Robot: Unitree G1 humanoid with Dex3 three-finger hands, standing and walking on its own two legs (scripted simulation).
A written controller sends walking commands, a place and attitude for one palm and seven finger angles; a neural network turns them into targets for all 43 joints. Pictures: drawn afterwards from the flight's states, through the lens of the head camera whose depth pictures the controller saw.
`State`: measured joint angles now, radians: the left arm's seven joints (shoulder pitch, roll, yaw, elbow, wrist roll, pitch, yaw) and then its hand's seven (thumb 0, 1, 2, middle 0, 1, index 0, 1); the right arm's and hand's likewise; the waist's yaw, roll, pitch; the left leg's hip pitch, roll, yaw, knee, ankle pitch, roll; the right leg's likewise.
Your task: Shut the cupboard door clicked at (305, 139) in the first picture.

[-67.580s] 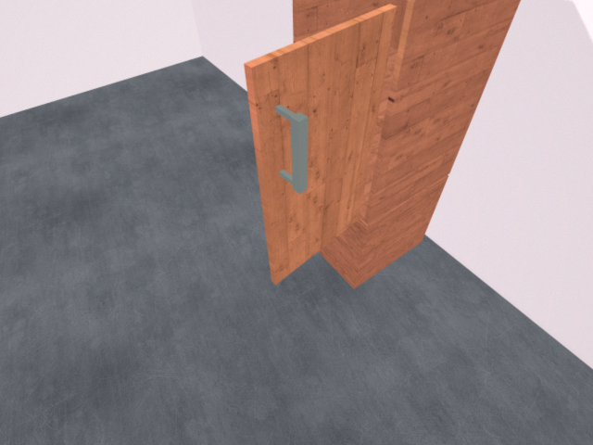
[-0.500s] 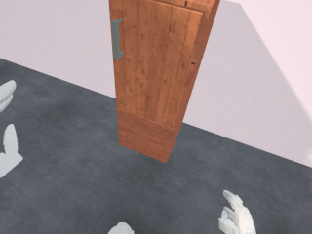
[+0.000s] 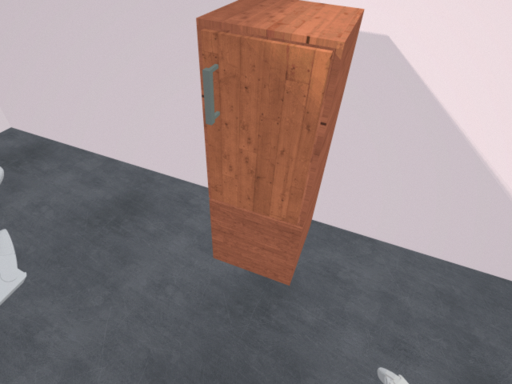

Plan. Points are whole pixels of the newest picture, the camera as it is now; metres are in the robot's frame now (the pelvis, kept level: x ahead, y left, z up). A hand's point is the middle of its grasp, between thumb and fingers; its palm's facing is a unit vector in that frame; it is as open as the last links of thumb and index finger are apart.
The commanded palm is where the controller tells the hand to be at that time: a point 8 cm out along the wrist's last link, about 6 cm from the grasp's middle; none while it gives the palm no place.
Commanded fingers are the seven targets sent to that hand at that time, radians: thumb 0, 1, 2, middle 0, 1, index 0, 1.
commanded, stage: stop stepping back and stand still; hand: left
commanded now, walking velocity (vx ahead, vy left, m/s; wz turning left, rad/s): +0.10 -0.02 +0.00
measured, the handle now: (212, 94) +0.82 +0.18 +0.10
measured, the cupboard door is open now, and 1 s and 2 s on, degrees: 0 0 0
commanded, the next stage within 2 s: let the arm hang, fingers relaxed in 0.48 s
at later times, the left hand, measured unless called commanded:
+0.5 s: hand (30, 271) +0.20 +0.29 +0.16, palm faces +0.44 -0.78 -0.45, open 7.4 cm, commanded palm +0.14 +0.32 +0.18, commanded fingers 0.00 0.90 0.90 -0.20 -0.30 -0.20 -0.30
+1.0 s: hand out of the picture -0.07 +0.19 -0.18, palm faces +0.10 -0.98 -0.14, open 7.1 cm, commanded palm none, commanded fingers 0.00 0.90 0.90 -0.20 -0.30 -0.20 -0.30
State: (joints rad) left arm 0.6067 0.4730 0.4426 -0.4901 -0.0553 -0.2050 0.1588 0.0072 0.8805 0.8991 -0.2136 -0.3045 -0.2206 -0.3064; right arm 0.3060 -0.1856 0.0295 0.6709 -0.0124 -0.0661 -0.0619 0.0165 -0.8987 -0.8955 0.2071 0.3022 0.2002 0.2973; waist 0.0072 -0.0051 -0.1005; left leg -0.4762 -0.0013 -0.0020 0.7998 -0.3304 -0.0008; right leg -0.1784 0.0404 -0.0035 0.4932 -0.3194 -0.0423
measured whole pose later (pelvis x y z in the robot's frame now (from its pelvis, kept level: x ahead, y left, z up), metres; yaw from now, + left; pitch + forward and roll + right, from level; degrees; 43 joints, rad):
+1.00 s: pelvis -0.02 +0.02 +0.00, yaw +4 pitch -1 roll -2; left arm 0.37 0.19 0.01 1.06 0.01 0.05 0.00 0.00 0.96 0.90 -0.20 -0.30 -0.21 -0.30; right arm 0.31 -0.19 0.02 1.04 -0.03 0.04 -0.02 0.01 -0.91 -0.90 0.20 0.30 0.19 0.30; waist 0.00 -0.03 0.04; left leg -0.34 0.01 -0.01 0.49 -0.14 0.02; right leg -0.16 0.00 -0.03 0.47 -0.28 0.01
